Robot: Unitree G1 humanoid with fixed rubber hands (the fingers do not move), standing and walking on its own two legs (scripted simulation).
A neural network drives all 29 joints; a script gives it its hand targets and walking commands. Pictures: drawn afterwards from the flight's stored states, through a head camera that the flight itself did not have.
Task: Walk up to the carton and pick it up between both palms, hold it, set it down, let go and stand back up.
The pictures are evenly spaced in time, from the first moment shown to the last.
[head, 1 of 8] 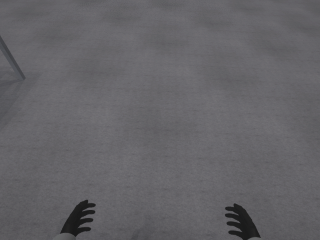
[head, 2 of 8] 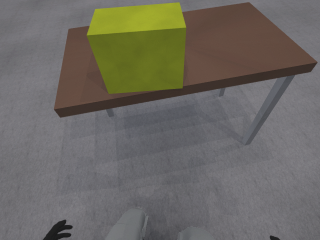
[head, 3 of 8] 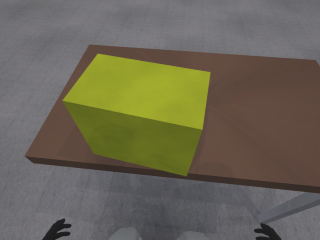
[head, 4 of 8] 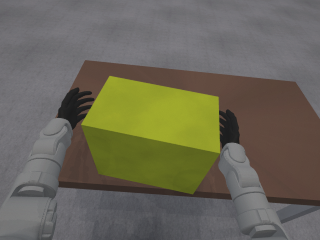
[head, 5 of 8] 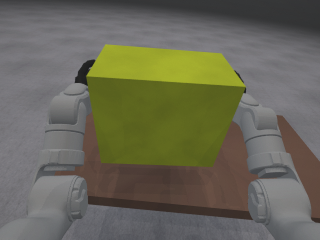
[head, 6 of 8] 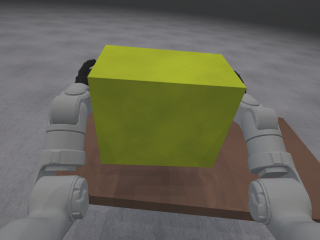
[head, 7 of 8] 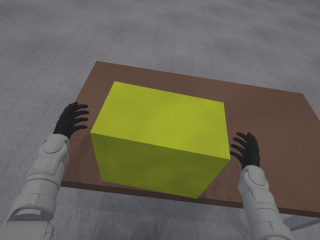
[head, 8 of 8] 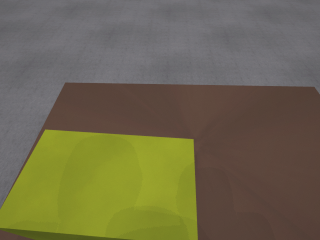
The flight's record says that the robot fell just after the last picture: no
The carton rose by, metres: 0.19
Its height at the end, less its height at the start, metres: +0.00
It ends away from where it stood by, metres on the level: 0.02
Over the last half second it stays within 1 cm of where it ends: yes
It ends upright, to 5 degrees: yes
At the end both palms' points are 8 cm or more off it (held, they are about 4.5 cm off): yes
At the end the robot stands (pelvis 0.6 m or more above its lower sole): yes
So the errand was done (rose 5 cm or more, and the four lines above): yes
